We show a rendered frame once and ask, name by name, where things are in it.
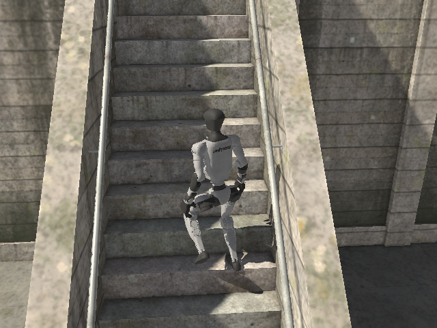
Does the robot left hand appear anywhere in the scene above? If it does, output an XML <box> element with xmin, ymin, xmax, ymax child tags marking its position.
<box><xmin>180</xmin><ymin>200</ymin><xmax>196</xmax><ymax>218</ymax></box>

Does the robot right hand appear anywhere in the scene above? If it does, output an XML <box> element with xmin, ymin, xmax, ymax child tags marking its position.
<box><xmin>234</xmin><ymin>180</ymin><xmax>245</xmax><ymax>194</ymax></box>

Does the right robot forearm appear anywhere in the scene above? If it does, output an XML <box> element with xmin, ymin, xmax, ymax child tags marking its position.
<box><xmin>237</xmin><ymin>164</ymin><xmax>248</xmax><ymax>184</ymax></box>

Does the left robot upper arm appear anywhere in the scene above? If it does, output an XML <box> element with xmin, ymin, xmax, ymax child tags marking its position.
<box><xmin>191</xmin><ymin>141</ymin><xmax>206</xmax><ymax>182</ymax></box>

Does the robot torso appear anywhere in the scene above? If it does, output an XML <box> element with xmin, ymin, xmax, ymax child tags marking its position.
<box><xmin>203</xmin><ymin>133</ymin><xmax>233</xmax><ymax>207</ymax></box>

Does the right robot upper arm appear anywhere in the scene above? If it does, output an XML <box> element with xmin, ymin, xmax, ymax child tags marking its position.
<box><xmin>227</xmin><ymin>135</ymin><xmax>247</xmax><ymax>168</ymax></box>

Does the left robot foot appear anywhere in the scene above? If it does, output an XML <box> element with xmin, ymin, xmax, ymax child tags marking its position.
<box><xmin>195</xmin><ymin>251</ymin><xmax>210</xmax><ymax>264</ymax></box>

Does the left robot forearm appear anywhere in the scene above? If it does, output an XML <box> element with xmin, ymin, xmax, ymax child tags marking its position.
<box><xmin>184</xmin><ymin>173</ymin><xmax>201</xmax><ymax>204</ymax></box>

